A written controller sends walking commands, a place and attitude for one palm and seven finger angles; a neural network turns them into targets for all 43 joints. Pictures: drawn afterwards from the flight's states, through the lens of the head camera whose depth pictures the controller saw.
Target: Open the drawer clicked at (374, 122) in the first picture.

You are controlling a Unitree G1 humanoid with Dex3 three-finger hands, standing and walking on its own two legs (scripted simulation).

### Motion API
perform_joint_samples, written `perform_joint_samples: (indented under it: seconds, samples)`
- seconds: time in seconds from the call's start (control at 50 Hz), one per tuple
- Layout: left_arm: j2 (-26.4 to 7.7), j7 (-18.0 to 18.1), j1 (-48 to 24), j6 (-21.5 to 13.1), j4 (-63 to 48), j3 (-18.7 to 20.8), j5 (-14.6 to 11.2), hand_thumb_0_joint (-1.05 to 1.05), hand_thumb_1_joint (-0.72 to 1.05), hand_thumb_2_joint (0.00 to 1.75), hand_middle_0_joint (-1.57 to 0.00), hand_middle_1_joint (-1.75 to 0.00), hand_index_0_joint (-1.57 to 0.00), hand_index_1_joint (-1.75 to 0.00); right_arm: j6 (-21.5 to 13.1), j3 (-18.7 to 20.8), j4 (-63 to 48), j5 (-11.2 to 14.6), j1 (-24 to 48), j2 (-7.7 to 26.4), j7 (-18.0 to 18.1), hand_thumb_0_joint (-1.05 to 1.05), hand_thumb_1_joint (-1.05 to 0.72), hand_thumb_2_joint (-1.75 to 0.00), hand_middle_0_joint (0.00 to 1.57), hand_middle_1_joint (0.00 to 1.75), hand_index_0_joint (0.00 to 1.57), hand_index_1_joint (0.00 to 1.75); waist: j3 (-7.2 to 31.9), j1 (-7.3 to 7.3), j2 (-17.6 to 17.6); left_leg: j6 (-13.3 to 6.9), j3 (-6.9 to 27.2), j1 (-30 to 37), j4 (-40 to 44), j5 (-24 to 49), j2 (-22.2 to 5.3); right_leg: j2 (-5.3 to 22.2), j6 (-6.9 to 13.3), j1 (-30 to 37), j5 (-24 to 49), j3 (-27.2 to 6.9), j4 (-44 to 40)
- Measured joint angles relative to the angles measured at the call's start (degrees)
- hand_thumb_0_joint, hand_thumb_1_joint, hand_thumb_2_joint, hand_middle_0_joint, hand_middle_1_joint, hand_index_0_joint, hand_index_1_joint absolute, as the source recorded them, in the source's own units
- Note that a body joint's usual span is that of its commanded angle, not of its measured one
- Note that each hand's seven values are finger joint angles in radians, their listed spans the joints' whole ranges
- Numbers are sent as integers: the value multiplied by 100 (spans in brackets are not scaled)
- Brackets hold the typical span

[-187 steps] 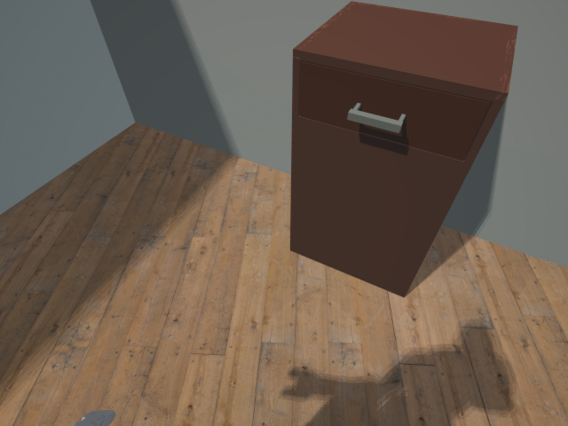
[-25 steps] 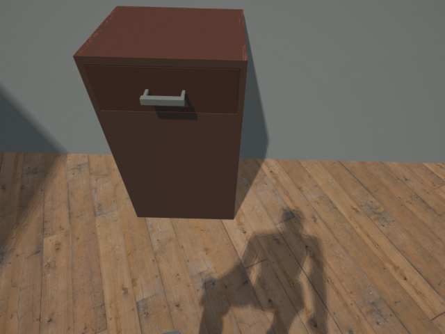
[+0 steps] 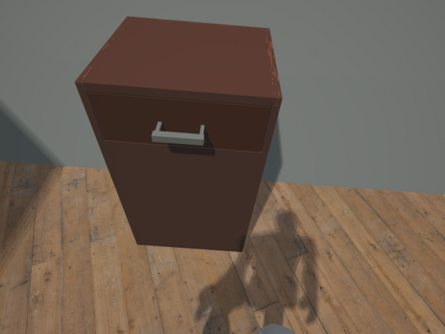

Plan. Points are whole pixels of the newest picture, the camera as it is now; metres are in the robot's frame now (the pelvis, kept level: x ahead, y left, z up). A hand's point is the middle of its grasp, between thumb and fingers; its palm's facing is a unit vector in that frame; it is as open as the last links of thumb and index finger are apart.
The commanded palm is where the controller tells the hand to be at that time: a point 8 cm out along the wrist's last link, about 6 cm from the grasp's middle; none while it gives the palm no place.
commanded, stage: come to a stop and stand still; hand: left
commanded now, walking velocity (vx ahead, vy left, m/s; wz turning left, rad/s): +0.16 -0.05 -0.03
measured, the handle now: (179, 132) +0.60 +0.16 -0.01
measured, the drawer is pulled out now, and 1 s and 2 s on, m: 0.00 0.00 0.00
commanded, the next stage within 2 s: look again from close up in 1.62 s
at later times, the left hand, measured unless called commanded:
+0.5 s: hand out of the picture +0.14 +0.15 -0.17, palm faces +0.09 -0.96 -0.25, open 7.3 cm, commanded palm none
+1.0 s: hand out of the picture -0.02 +0.19 -0.17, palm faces +0.03 -0.98 -0.20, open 7.4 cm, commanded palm none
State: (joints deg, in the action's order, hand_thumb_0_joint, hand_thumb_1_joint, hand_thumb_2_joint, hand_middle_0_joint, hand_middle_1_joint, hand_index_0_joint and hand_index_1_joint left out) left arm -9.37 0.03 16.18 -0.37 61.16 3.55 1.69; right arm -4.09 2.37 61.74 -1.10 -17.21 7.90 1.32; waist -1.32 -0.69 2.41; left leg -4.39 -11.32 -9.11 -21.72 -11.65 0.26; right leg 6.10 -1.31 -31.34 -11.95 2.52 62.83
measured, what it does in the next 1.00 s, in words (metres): steps on the spot: right foot, then left foot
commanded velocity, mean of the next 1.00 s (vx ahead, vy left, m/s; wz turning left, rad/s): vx -0.04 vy -0.02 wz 0.00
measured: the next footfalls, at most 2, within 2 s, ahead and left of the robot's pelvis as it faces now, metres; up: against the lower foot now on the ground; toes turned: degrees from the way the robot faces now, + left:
right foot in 0.22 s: +0.18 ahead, -0.16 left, +0.00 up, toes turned -7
left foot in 0.62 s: +0.09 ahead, +0.07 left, +0.00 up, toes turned +2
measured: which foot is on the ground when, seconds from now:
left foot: down 0.00-0.24, up 0.26-0.60, down 0.62-1.00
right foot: up 0.00-0.20, down 0.22-0.62, up 0.64-1.00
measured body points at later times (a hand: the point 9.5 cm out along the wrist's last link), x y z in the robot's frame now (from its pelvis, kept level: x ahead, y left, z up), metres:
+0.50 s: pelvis +0.05 -0.03 -0.01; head +0.09 -0.05 +0.43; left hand +0.13 +0.20 -0.15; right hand +0.10 -0.27 -0.18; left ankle +0.02 +0.09 -0.68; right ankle +0.14 -0.15 -0.74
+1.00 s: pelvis +0.02 +0.00 +0.00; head +0.04 +0.01 +0.45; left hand -0.02 +0.25 -0.16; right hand +0.01 -0.23 -0.15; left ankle +0.03 +0.12 -0.74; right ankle -0.02 -0.12 -0.70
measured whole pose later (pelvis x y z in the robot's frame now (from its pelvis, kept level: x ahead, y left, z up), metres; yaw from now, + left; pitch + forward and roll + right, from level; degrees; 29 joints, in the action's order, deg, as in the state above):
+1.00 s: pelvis +0.02 +0.00 +0.00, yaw +0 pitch +1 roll +0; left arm -12.1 -0.2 20.3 4.2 63.4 3.5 1.4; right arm -0.6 2.0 60.6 -2.0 -18.7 7.6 2.4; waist -0.4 1.2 2.2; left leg -0.3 -4.5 -11.4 -20.1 -9.9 -1.6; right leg 1.4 -2.1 -19.6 -21.9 0.8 47.0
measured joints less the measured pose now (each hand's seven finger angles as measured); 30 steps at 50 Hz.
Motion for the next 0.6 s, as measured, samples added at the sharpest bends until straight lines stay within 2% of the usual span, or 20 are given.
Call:
perform_joint_samples:
  seconds: [0.12,0.16,0.2,0.22,0.24,0.28,0.3,0.34,0.4,0.44,0.52,0.56,0.6]
  samples:
    - [-56,16,-266,115,-28,14,-9,1,93,90,-20,-30,-20,-30,76,-54,245,-39,-439,-221,-17,0,-92,-90,20,30,20,30,16,169,-46,125,29,417,181,-218,26,67,-45,228,18,100,-1401]
    - [-37,50,-365,117,-37,-18,-27,1,93,90,-20,-30,-20,-30,114,-77,318,-52,-524,-276,-1,1,-92,-90,20,30,20,30,-39,236,-102,200,50,469,71,-363,-14,22,-24,467,-39,141,-1971]
    - [-13,93,-446,77,-64,-54,-38,1,93,90,-20,-30,-20,-30,164,-101,399,-49,-583,-330,18,1,-92,-90,20,30,20,30,-105,272,-144,300,68,463,-184,-584,-67,-57,0,822,208,178,-2665]
    - [-17,114,-457,31,-86,-74,-39,1,93,90,-20,-30,-20,-30,186,-108,439,-34,-624,-364,20,1,-91,-90,20,30,20,30,-109,267,-126,359,65,432,-372,-733,-74,-72,17,1036,567,185,-3051]
    - [8,145,-477,-16,-86,-87,-39,1,93,90,-20,-30,-20,-30,223,-105,477,-9,-627,-366,14,1,-91,-90,20,30,20,30,-107,240,-172,420,60,357,-603,-902,-135,-124,114,1119,416,202,-3160]
    - [115,186,-579,-46,-96,-130,-53,0,93,90,-20,-30,-20,-30,332,-50,457,40,-524,-304,7,1,-91,-90,20,30,20,30,-184,305,-395,477,284,91,-1107,-1282,-261,-239,232,1086,84,325,-3007]
    - [154,194,-652,-50,-126,-143,-53,0,93,90,-20,-30,-20,-30,388,-20,411,53,-459,-277,17,1,-91,-90,20,30,20,30,-241,343,-461,508,403,-121,-1518,-1601,-263,-238,264,1086,14,402,-2976]
    - [201,238,-804,-60,-210,-127,-55,0,93,90,-20,-30,-20,-30,503,22,329,56,-279,-224,34,1,-91,-90,20,30,20,30,-354,301,-469,558,607,-601,-2536,-2045,-169,-189,292,1090,19,471,-2991]
    - [238,302,-970,-10,-338,-88,-49,0,93,90,-20,-30,-21,-30,651,106,160,45,52,-60,31,1,-91,-90,20,30,20,30,-483,174,-449,620,848,-1218,-3721,-2068,-52,-122,296,1127,159,506,-3131]
    - [234,317,-1000,45,-395,-77,-36,0,93,90,-20,-30,-21,-30,736,164,16,22,283,96,5,1,-91,-90,20,30,20,30,-488,121,-451,675,938,-1490,-4048,-1884,-52,-85,260,1112,257,514,-3216]
    - [135,293,-951,160,-438,-45,16,0,92,90,-21,-30,-21,-30,756,240,-299,-7,674,344,-52,1,-91,-90,20,30,19,30,-423,54,-382,719,991,-1531,-3668,-1566,-150,-15,165,1022,439,465,-3297]
    - [44,262,-901,213,-451,-17,47,0,91,90,-21,-30,-21,-30,685,239,-432,-7,780,402,-75,1,-91,-90,20,30,19,30,-363,15,-301,686,982,-1318,-3093,-1497,-206,17,109,959,507,433,-3282]
    - [-67,236,-816,260,-457,9,53,0,91,90,-21,-30,-21,-30,576,209,-534,0,793,418,-88,0,-91,-90,20,30,19,30,-267,-21,-197,638,941,-919,-2170,-1205,-242,45,40,869,530,392,-3181]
